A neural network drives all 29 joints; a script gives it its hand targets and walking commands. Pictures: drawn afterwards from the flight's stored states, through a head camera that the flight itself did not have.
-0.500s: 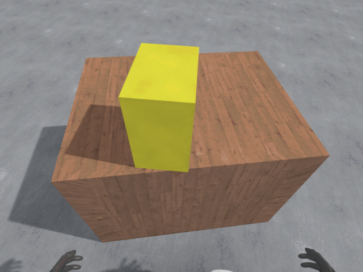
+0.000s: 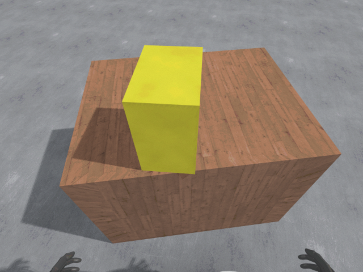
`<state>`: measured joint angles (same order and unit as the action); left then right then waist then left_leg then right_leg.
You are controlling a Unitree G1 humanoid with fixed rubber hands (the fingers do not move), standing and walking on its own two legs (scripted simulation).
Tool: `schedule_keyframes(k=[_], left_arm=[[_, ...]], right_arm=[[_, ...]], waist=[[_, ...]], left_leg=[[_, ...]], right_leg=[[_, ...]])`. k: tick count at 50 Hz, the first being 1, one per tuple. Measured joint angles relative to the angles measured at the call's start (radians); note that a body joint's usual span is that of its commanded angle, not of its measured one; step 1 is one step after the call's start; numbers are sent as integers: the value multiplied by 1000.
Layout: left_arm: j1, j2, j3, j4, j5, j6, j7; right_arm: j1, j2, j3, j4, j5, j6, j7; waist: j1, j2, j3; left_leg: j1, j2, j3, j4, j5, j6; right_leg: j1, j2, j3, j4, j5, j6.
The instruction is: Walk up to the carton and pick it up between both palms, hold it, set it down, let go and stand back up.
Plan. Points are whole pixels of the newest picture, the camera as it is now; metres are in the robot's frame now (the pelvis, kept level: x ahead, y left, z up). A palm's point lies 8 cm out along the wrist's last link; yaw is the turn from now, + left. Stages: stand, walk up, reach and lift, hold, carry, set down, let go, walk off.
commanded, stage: walk up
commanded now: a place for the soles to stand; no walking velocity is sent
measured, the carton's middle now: (170, 112) +0.53 +0.04 +0.02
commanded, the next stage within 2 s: none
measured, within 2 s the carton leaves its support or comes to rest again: neither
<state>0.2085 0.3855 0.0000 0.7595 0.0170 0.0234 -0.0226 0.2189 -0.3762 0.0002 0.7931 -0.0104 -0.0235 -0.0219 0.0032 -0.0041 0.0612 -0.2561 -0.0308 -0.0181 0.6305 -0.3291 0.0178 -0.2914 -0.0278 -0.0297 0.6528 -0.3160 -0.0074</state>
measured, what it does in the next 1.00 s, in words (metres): stands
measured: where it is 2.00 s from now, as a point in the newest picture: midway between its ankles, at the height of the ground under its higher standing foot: outside the picture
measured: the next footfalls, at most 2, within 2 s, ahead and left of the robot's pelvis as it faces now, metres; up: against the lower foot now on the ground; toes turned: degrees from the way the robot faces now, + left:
none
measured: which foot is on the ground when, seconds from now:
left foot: down 0.00-1.00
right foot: down 0.00-1.00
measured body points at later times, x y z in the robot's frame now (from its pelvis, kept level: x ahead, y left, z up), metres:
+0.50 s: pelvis +0.00 +0.00 +0.00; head +0.01 +0.00 +0.45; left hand +0.11 +0.30 -0.11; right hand +0.11 -0.30 -0.10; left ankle +0.01 +0.12 -0.72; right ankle +0.02 -0.12 -0.72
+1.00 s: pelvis +0.00 +0.00 +0.00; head +0.01 +0.00 +0.45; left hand +0.11 +0.30 -0.11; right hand +0.11 -0.30 -0.10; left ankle +0.01 +0.12 -0.72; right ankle +0.02 -0.12 -0.72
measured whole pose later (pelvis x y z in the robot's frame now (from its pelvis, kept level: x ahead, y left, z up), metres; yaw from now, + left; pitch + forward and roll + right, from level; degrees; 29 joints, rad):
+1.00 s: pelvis +0.00 +0.00 +0.00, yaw +0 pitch -3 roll +1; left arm 0.19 0.39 0.00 0.81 0.02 0.02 -0.02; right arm 0.22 -0.38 0.00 0.79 -0.01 -0.02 -0.02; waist 0.00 -0.02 0.07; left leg -0.25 -0.03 -0.02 0.61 -0.32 0.02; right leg -0.29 -0.03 -0.03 0.64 -0.31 -0.01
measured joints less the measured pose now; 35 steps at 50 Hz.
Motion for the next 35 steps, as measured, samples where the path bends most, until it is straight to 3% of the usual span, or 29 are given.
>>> schedule_keyframes(k=[35], left_arm=[[-14,0,0,43,0,0,0]], right_arm=[[0,0,0,0,1,1,0]], waist=[[0,-10,3]], left_leg=[[4,-1,-1,-14,9,0]], right_leg=[[4,-1,0,-13,8,3]])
